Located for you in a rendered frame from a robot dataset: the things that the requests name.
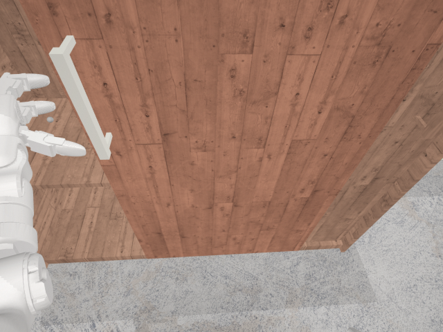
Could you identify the left robot forearm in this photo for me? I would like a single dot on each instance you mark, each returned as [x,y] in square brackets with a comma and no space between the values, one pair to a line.
[17,234]

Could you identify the left robot upper arm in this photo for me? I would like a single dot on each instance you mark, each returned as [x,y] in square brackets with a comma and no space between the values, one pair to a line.
[25,289]

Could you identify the robot left hand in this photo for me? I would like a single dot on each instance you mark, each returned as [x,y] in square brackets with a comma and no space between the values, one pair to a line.
[14,114]

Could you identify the handle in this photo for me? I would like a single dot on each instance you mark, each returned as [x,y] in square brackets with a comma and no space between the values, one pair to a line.
[64,65]
[433,126]

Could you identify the wardrobe door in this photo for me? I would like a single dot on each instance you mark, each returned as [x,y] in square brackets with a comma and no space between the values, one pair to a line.
[236,123]
[396,148]

